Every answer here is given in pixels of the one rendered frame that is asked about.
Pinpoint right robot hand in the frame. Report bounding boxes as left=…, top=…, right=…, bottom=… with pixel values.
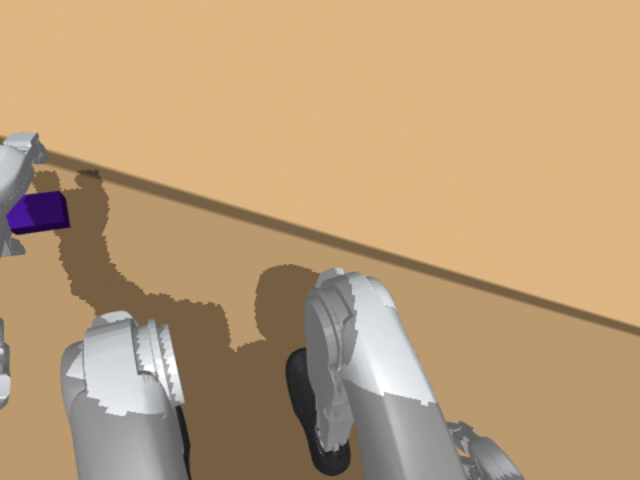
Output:
left=446, top=421, right=525, bottom=480

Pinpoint left robot hand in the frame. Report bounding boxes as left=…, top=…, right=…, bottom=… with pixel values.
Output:
left=0, top=132, right=49, bottom=257

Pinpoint right robot foot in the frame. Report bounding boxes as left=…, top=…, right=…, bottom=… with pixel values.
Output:
left=286, top=348, right=351, bottom=476

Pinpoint small box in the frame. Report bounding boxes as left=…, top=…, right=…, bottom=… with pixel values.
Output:
left=6, top=191, right=70, bottom=235

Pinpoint left robot foot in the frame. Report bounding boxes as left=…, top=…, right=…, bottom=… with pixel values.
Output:
left=176, top=405, right=192, bottom=480

